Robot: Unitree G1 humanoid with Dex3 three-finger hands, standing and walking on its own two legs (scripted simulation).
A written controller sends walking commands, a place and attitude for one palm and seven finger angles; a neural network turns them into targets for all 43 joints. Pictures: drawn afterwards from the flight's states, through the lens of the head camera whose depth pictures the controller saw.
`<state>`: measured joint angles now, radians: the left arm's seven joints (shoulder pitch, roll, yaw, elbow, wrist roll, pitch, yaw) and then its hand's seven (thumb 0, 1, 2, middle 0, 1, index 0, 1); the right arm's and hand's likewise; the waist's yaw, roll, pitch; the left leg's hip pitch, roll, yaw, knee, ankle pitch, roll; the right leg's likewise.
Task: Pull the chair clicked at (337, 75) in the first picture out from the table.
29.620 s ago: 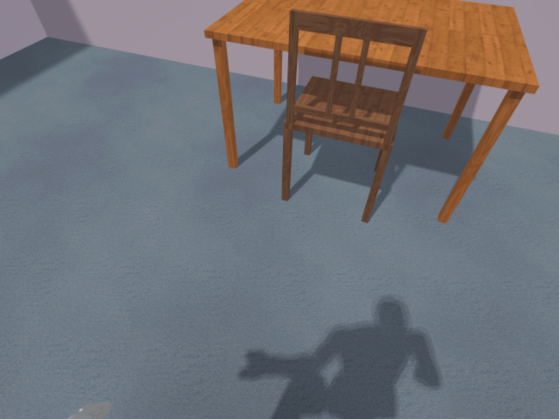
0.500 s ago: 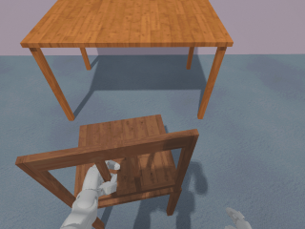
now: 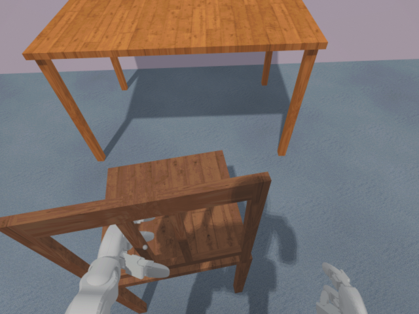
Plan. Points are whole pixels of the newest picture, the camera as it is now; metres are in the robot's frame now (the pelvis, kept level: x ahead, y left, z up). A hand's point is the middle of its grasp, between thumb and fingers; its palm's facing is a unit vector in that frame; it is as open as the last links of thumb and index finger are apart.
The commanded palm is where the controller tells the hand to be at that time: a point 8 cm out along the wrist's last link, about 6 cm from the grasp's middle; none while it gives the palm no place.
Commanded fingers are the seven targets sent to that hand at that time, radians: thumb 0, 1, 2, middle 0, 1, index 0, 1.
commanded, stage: open the thumb and straighten the fingers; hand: left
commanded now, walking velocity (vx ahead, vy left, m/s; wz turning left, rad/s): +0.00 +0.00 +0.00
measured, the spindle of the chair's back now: (141, 246) +0.27 +0.16 -0.06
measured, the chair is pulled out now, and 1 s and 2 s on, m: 0.65 0.65 0.65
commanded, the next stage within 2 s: draw the fingers out of the gap in 0.28 s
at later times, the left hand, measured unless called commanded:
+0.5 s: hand (140, 261) +0.23 +0.15 -0.04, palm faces -0.01 -0.99 -0.15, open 17.4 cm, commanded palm +0.21 +0.20 -0.02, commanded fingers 0.00 -0.55 0.20 0.00 0.00 0.00 0.00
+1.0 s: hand (130, 307) +0.15 +0.15 -0.04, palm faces +0.02 -0.99 -0.14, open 17.5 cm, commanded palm +0.12 +0.20 -0.02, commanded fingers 0.00 -0.55 0.20 0.00 0.00 0.00 0.00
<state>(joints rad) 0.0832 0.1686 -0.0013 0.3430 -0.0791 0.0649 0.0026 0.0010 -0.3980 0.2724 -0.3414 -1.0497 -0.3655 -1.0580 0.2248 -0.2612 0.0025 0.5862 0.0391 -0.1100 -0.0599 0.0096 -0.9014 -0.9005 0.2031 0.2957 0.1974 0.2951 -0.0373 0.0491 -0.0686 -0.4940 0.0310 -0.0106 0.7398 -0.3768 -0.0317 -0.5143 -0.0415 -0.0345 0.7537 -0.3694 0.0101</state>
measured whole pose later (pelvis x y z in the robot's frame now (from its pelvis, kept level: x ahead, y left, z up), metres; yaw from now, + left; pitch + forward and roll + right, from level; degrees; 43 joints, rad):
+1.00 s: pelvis +0.00 +0.01 -0.02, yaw +2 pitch +9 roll -1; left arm 0.60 0.18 -0.08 -0.18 -0.05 0.16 0.01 -0.01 -0.54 0.20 0.00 0.00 -0.01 0.00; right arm 0.25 -0.21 0.02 0.48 0.03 -0.16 -0.11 0.01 -0.90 -0.90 0.21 0.30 0.20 0.30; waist -0.02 0.05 -0.14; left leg -0.63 0.02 -0.05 0.94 -0.47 -0.02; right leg -0.61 -0.06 -0.07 0.91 -0.46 0.02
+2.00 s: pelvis +0.00 +0.00 +0.00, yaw +2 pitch +1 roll -2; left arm 0.75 0.37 0.07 -0.44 -0.05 0.07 0.10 -0.01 -0.23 0.36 -0.05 -0.07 -0.24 -0.16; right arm 0.22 -0.19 0.04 0.55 0.04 -0.16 -0.16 0.01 -0.90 -0.90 0.20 0.30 0.20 0.30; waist 0.03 0.07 -0.05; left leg -0.38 0.04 -0.05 0.78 -0.42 -0.03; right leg -0.35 -0.03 -0.08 0.72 -0.39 0.01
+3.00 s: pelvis +0.02 +0.00 +0.03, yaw +0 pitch -4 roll +0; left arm 0.48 0.33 0.35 -0.39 -0.06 -0.05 0.14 0.01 0.89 0.90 -0.21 -0.30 -0.21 -0.30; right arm 0.17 -0.23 0.00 0.66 0.02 -0.12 -0.10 0.01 -0.90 -0.90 0.20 0.30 0.20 0.30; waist 0.05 0.08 0.04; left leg -0.09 0.05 -0.01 0.45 -0.29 -0.04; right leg -0.10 -0.02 -0.05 0.45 -0.27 0.01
